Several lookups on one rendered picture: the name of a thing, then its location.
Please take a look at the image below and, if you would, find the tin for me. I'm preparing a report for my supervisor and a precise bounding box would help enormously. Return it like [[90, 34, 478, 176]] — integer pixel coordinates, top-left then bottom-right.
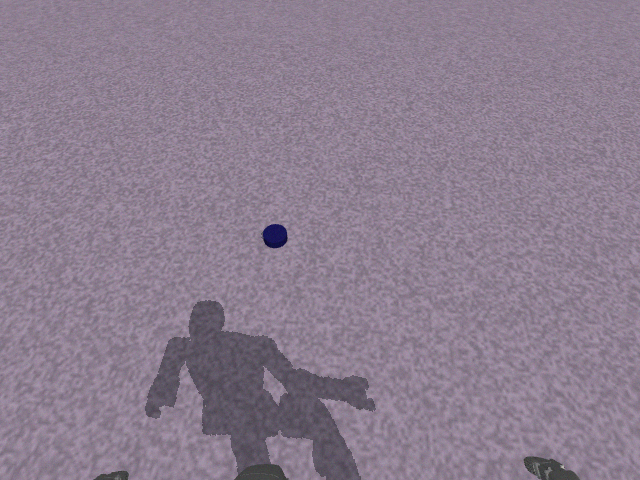
[[263, 224, 287, 248]]

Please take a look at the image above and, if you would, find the right robot hand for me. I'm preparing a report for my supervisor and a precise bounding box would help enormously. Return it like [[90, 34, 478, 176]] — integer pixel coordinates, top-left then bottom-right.
[[524, 456, 581, 480]]

